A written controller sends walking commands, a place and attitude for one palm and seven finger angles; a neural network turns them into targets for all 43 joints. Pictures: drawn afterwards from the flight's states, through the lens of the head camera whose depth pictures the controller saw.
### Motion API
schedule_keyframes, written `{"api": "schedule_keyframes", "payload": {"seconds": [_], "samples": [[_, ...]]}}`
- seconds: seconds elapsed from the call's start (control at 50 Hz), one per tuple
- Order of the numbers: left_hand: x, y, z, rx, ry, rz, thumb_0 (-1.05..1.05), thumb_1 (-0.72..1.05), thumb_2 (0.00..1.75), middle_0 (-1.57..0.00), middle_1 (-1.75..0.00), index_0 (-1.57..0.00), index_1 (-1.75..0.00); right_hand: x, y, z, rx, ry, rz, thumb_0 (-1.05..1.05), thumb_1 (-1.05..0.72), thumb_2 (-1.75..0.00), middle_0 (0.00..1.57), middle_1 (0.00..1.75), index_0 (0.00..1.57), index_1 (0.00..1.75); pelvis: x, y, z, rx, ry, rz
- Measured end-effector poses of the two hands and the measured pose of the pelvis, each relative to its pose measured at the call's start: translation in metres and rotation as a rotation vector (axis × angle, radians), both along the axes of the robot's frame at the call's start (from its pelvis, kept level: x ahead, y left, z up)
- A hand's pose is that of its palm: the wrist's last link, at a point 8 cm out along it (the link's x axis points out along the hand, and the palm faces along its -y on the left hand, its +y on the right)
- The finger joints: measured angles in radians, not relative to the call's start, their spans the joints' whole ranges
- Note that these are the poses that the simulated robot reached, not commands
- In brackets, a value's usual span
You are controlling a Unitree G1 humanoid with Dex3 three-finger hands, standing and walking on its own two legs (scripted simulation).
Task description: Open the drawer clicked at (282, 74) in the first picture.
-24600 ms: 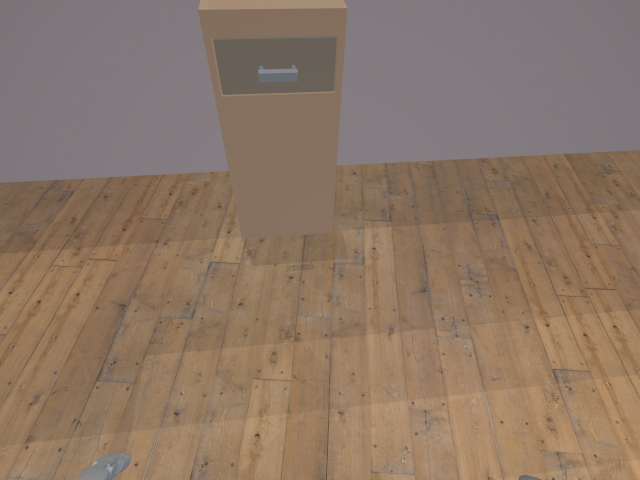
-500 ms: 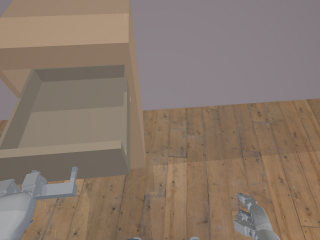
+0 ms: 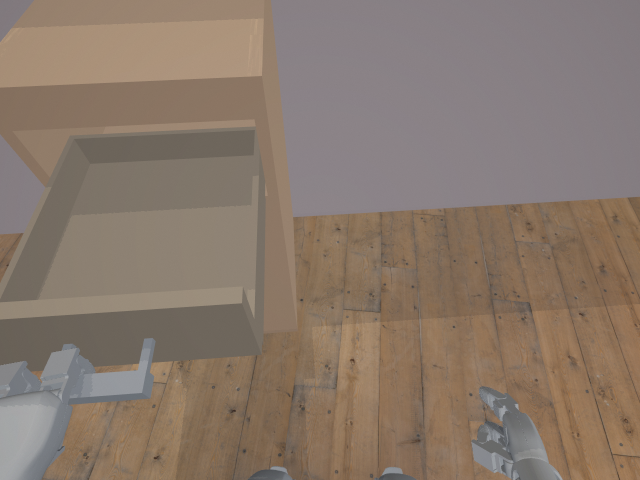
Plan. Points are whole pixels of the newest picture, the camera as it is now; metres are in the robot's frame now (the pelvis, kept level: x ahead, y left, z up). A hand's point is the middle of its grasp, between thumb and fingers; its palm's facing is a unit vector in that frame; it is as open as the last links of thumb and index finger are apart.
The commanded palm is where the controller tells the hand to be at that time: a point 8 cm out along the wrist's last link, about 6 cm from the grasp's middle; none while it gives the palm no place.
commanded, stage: open the thumb to release the handle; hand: left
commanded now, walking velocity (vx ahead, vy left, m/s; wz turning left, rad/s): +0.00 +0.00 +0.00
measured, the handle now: (103, 368) +0.22 +0.28 +0.02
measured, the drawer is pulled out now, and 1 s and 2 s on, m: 0.30 0.30 0.30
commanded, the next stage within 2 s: lift the hand off the handle in 0.52 s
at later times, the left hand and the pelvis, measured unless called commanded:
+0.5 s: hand (48, 432) +0.16 +0.32 +0.01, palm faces -0.04 +0.01 -1.00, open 11.6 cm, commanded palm +0.14 +0.32 +0.05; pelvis -0.01 -0.01 +0.00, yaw +1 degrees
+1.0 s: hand (53, 421) +0.17 +0.32 +0.01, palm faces -0.02 +0.01 -1.00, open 13.7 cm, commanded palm +0.15 +0.31 +0.07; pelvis -0.01 -0.01 +0.00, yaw +1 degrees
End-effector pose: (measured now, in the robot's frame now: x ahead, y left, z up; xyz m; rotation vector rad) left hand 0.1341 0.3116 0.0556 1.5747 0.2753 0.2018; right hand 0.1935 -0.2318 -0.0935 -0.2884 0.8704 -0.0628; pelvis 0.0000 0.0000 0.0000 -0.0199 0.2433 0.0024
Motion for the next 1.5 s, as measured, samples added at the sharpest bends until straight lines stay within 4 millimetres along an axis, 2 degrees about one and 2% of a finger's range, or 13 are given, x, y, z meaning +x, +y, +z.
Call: {"api": "schedule_keyframes", "payload": {"seconds": [0.14, 0.22, 0.32, 0.52, 0.66, 0.8, 0.98, 1.06, 1.24, 1.34, 1.5], "samples": [[0.003, 0.002, -0.001, 0.013, -0.027, -0.001, -0.01, 0.65, 0.78, -0.41, -1.34, -0.34, -1.3, -0.002, -0.002, -0.005, -0.018, 0.007, 0.014, 0.01, -0.9, -0.9, 0.2, 0.3, 0.2, 0.3, -0.005, -0.002, -0.002, 0.0, -0.001, 0.016], [0.005, 0.001, 0.0, 0.013, -0.039, 0.015, -0.01, 0.57, 0.75, -0.4, -1.32, -0.38, -1.3, -0.005, -0.003, -0.007, -0.012, 0.007, 0.009, 0.01, -0.9, -0.9, 0.2, 0.3, 0.2, 0.3, -0.008, -0.004, -0.002, 0.002, -0.005, 0.017], [0.005, 0.0, 0.002, 0.012, -0.025, 0.027, 0.0, 0.35, 0.66, -0.38, -1.29, -0.39, -1.29, -0.01, -0.004, -0.005, -0.004, 0.003, -0.002, 0.01, -0.9, -0.9, 0.2, 0.3, 0.2, 0.3, -0.011, -0.007, 0.0, 0.007, -0.016, 0.014], [0.004, 0.0, 0.004, 0.006, -0.014, 0.025, 0.0, -0.23, 0.41, -0.34, -1.23, -0.38, -1.25, -0.017, -0.015, -0.002, -0.021, -0.007, -0.005, 0.01, -0.9, -0.9, 0.2, 0.3, 0.2, 0.3, -0.015, -0.012, 0.003, 0.011, -0.025, 0.019], [0.003, -0.001, 0.003, 0.003, -0.022, 0.03, 0.0, -0.42, 0.33, -0.32, -1.2, -0.37, -1.25, -0.021, -0.02, -0.005, -0.024, 0.0, -0.014, 0.01, -0.9, -0.9, 0.2, 0.3, 0.2, 0.3, -0.017, -0.015, 0.001, 0.01, -0.019, 0.022], [0.005, -0.007, 0.0, 0.001, -0.032, 0.044, 0.0, -0.47, 0.3, -0.32, -1.2, -0.34, -1.22, -0.022, -0.019, -0.006, -0.012, -0.009, -0.014, 0.01, -0.9, -0.9, 0.2, 0.3, 0.2, 0.3, -0.016, -0.015, 0.0, 0.013, -0.016, 0.021], [0.013, -0.001, 0.004, 0.007, -0.027, 0.047, 0.0, -0.49, 0.3, -0.32, -1.2, -0.34, -1.21, -0.02, -0.015, -0.004, -0.013, -0.01, -0.01, 0.01, -0.9, -0.9, 0.2, 0.3, 0.2, 0.3, -0.014, -0.014, 0.002, 0.01, -0.023, 0.024], [0.017, -0.002, 0.015, 0.01, -0.041, 0.035, 0.0, -0.49, 0.3, -0.32, -1.2, -0.35, -1.22, -0.017, -0.013, 0.0, -0.011, -0.021, -0.014, 0.01, -0.9, -0.9, 0.2, 0.3, 0.2, 0.3, -0.012, -0.012, 0.005, 0.007, -0.032, 0.024], [0.01, -0.002, 0.052, 0.025, -0.096, 0.033, 0.0, -0.49, 0.3, -0.32, -1.2, -0.34, -1.21, -0.004, -0.003, 0.015, 0.022, -0.063, -0.006, 0.01, -0.9, -0.9, 0.2, 0.3, 0.2, 0.3, -0.004, -0.006, 0.016, 0.009, -0.066, 0.021], [0.006, 0.004, 0.063, 0.019, -0.089, 0.076, 0.0, -0.49, 0.3, -0.32, -1.2, -0.33, -1.21, 0.007, 0.004, 0.023, 0.033, -0.086, 0.015, 0.01, -0.9, -0.9, 0.2, 0.3, 0.2, 0.3, -0.002, -0.005, 0.021, 0.01, -0.089, 0.028], [0.011, -0.003, 0.078, -0.007, -0.08, 0.031, 0.0, -0.49, 0.3, -0.32, -1.2, -0.33, -1.2, 0.021, 0.016, 0.038, 0.027, -0.116, 0.057, 0.01, -0.9, -0.9, 0.2, 0.3, 0.2, 0.3, 0.002, -0.003, 0.029, 0.01, -0.127, 0.035]]}}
